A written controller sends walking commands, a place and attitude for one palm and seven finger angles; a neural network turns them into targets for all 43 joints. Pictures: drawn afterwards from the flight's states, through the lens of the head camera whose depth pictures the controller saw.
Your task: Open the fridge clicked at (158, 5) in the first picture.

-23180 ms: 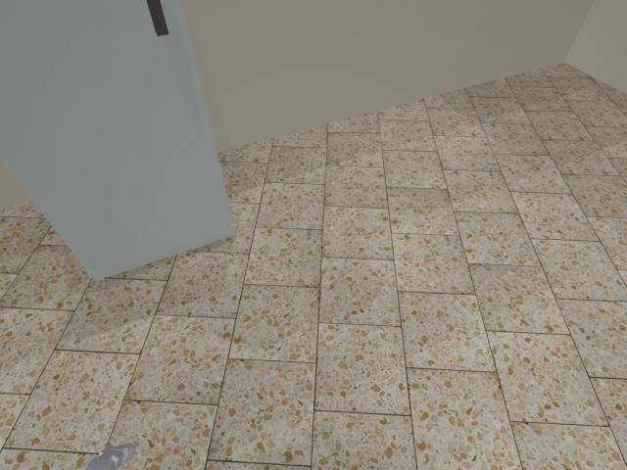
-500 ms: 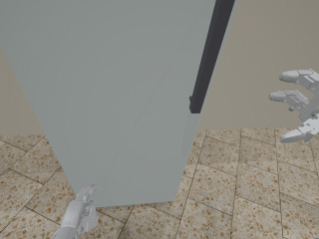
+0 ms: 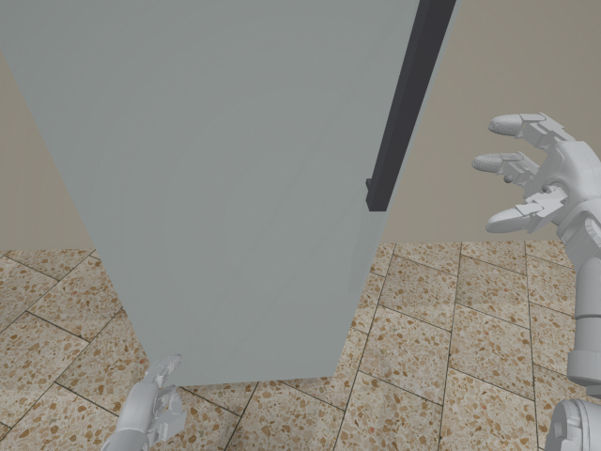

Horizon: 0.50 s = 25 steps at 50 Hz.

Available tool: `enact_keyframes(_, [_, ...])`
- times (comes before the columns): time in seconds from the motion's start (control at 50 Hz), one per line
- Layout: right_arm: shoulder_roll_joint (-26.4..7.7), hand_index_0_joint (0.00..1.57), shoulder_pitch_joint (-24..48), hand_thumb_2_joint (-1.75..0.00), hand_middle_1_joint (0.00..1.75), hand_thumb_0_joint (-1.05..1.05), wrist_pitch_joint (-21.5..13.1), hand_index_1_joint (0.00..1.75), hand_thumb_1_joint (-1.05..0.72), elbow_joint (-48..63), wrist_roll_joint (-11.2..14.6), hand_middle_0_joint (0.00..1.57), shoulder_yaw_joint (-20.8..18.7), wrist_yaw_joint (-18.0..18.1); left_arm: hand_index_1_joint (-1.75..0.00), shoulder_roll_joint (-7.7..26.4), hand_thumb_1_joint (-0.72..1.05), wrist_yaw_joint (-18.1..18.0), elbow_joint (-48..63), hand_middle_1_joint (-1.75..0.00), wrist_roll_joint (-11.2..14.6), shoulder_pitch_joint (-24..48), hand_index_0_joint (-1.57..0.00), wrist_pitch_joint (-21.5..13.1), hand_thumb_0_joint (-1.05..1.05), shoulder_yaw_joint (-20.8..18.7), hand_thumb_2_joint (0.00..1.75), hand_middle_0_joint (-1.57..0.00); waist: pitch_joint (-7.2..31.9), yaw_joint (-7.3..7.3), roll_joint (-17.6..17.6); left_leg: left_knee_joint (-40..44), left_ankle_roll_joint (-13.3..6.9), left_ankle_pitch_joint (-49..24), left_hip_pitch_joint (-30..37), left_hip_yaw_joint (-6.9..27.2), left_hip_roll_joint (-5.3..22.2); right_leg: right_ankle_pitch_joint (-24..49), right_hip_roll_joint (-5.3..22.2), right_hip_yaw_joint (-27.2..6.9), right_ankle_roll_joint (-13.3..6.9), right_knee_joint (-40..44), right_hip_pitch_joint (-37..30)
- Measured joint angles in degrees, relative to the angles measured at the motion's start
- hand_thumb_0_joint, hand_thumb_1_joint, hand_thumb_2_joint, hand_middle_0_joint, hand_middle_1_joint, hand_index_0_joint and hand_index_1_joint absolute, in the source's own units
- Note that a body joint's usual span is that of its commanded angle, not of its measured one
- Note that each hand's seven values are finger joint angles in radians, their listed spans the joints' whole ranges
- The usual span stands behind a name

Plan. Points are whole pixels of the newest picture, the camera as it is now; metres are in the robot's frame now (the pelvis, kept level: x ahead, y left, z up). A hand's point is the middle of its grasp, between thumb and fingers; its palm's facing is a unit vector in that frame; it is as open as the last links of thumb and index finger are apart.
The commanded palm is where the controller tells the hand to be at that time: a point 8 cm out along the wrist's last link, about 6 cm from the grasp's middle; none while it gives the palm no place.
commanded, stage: move the hooked fingers beside the handle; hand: right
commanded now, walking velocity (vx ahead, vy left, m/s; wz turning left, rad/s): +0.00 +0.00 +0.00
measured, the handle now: (397, 107) +0.48 -0.10 +0.26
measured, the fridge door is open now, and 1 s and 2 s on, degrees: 0 0 0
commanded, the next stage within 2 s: feel for the door with the fingertips in 1.36 s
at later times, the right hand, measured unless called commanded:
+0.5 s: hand (464, 152) +0.42 -0.18 +0.24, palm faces -0.09 +1.00 -0.04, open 14.0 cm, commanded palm +0.40 -0.22 +0.24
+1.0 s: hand (460, 153) +0.42 -0.17 +0.24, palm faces -0.07 +1.00 -0.04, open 14.0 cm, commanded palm +0.40 -0.22 +0.24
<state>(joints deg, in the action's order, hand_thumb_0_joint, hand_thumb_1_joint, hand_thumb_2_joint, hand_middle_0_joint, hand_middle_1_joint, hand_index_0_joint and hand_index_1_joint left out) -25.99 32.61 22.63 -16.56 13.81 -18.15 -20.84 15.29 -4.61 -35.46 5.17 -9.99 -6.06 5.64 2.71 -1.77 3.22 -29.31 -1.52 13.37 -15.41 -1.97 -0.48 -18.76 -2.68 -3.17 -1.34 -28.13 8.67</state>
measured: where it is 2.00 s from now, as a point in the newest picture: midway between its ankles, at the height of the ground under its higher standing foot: outside the picture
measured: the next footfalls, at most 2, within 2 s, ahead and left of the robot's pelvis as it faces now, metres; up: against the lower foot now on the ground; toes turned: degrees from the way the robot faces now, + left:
none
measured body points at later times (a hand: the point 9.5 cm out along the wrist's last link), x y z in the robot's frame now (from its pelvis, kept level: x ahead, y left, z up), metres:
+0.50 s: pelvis +0.00 +0.00 +0.00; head +0.00 +0.02 +0.45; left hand +0.14 +0.24 -0.10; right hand +0.42 -0.23 +0.24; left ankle +0.02 +0.10 -0.74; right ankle -0.04 -0.11 -0.74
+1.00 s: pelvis +0.00 +0.00 +0.00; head +0.00 +0.02 +0.45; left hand +0.15 +0.24 -0.09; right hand +0.42 -0.22 +0.24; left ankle +0.02 +0.10 -0.74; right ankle -0.04 -0.11 -0.74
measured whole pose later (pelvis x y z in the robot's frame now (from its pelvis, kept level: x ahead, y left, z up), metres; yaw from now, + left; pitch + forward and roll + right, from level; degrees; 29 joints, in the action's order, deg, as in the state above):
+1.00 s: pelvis +0.00 +0.00 +0.00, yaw +1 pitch +1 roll +0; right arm -21.5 41.1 16.1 -27.6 10.8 -15.1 -14.8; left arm 15.2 -4.6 -36.4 4.7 -13.7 -5.1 4.0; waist 2.6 -0.3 2.8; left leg -26.5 -1.3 11.8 -15.6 -0.6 -0.9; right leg -17.6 -2.4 -1.8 -1.7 -25.2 8.4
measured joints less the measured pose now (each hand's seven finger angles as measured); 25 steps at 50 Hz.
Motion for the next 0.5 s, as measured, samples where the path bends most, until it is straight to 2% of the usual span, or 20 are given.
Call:
enact_keyframes(0.18, [0.03, 0.3, 5.25, -0.3, 1.2, -0.01, -3.42, 1.2, 0.51, -7.72, -0.75, 0.3, 1.08, 0.76, -0.3, 0.59, 0.91, -0.59, -0.84, -0.3, 0.11, -1.9, -0.2, -0.18, 0.01, -0.57, 0.9, -0.2, -0.19, 1.11, -0.42, 0.67, -0.1, -0.65, -0.67, 0.15, -0.2, 0.4, 0.19, 0.19, 0.06, 0.36, 0.74])
enact_keyframes(0.3, [0.58, 0.3, 7.1, -0.3, 1.2, -0.01, -4.85, 1.2, 0.5, -10.33, -1.36, 0.3, 1.3, 1.67, -0.3, 0.84, 0.91, -0.38, -1.0, -0.3, 0.03, -3.37, -0.2, -0.3, 0.01, -1.14, 0.9, -0.2, 0.0, 1.83, -0.24, 1.21, 0.0, -1.02, -0.99, 0.71, -0.27, 0.72, 0.21, 0.74, -0.05, 1.17, 0.77])
enact_keyframes(0.5, [2.26, 0.3, 9.91, -0.3, 1.2, -0.01, -6.05, 1.2, 0.51, -14.03, -2.21, 0.3, 2.2, 3.89, -0.3, 0.4, 0.91, -0.17, -1.54, -0.3, -0.12, -4.39, -0.2, -0.12, 0.01, -1.36, 0.9, -0.2, 0.12, 2.21, -0.37, 1.77, 0.16, -1.34, -1.34, 1.19, -0.32, 0.95, 0.22, 1.22, -0.22, 1.85, 0.94])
